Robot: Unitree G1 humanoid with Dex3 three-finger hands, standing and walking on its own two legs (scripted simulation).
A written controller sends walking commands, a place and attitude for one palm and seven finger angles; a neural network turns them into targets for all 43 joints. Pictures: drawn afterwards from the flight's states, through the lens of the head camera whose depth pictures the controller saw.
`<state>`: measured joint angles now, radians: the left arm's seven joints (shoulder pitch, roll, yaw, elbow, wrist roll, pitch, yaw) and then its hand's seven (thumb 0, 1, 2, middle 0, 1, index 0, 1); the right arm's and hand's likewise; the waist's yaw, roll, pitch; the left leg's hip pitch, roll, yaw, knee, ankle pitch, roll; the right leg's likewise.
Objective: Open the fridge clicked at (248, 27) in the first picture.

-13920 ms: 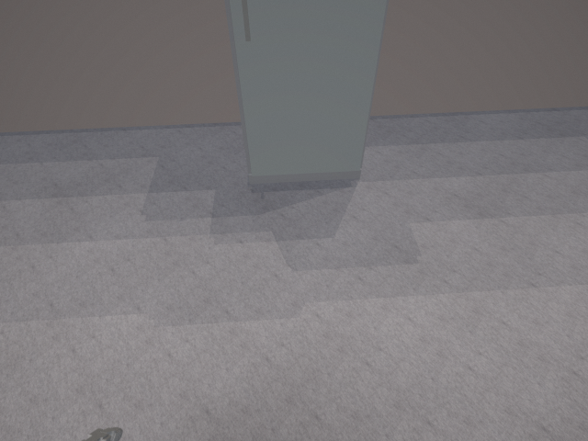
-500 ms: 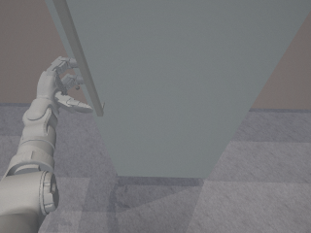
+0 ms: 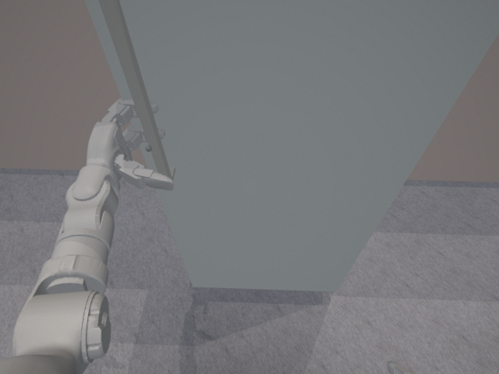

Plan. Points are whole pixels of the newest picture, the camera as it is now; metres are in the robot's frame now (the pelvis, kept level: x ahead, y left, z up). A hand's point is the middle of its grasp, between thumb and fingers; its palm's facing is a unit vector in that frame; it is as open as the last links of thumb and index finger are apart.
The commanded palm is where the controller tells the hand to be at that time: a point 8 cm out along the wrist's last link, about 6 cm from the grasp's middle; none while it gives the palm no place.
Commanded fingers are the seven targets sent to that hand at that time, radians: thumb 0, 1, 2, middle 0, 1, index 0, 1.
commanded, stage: slide the fingers in behind the handle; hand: left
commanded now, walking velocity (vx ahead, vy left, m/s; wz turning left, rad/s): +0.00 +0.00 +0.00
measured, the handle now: (146, 100) +0.48 +0.17 +0.19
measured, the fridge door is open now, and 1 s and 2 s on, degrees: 0 0 0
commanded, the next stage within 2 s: grip the handle and tug to test in 1.16 s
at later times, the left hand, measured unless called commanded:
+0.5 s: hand (159, 150) +0.43 +0.15 +0.14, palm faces -0.03 -1.00 +0.00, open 14.0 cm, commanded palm +0.40 +0.21 +0.14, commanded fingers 0.00 -0.50 0.30 -0.30 -1.20 -0.30 -1.20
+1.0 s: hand (161, 150) +0.43 +0.15 +0.14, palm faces -0.02 -1.00 +0.00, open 14.0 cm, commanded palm +0.40 +0.20 +0.14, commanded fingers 0.00 -0.50 0.30 -0.30 -1.20 -0.30 -1.20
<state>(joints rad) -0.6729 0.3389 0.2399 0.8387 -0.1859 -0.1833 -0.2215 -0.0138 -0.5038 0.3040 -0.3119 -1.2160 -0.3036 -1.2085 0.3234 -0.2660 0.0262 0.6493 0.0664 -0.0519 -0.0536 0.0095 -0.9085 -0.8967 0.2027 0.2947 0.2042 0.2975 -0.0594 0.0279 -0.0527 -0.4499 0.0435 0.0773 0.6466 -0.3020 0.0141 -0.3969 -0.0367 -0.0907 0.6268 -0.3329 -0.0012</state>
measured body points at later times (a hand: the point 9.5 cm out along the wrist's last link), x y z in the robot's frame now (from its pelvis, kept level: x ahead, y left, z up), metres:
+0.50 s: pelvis +0.01 -0.01 +0.00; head +0.03 -0.02 +0.45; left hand +0.42 +0.20 +0.14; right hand +0.10 -0.27 -0.11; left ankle +0.01 +0.11 -0.72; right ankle -0.01 -0.12 -0.72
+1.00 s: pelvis +0.00 -0.01 +0.00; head +0.03 -0.02 +0.45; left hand +0.43 +0.20 +0.14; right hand +0.09 -0.27 -0.11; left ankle +0.01 +0.11 -0.72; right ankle -0.01 -0.12 -0.72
